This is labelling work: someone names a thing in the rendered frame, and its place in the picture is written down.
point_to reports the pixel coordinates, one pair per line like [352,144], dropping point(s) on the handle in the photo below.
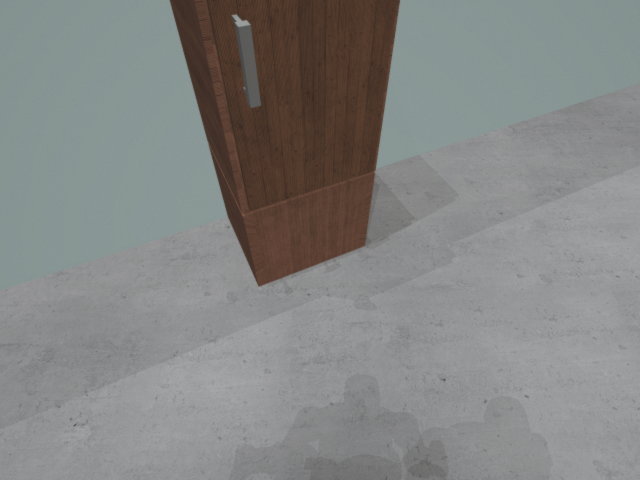
[247,57]

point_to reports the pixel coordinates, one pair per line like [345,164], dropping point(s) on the cupboard door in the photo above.
[321,68]

